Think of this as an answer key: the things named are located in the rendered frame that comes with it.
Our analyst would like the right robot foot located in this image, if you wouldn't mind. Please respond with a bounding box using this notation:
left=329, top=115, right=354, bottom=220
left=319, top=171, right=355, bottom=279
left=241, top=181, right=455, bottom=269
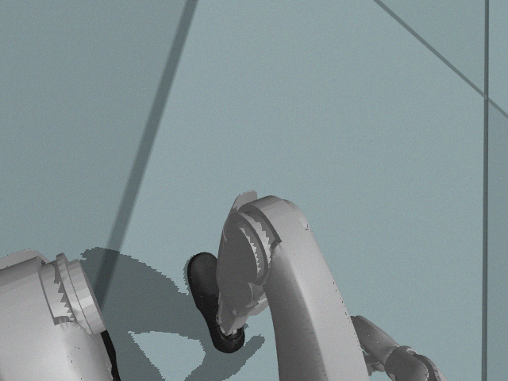
left=187, top=252, right=244, bottom=353

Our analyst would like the right robot hand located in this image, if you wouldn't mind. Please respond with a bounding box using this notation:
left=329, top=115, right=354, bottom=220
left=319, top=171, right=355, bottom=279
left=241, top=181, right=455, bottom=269
left=350, top=315, right=400, bottom=376

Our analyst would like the right robot arm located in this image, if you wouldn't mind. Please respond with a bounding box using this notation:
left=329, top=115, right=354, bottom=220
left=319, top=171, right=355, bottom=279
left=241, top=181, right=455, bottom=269
left=385, top=345, right=448, bottom=381

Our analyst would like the left robot foot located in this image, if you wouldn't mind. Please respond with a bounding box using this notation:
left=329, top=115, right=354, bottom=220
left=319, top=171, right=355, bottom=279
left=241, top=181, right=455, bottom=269
left=101, top=330, right=121, bottom=381

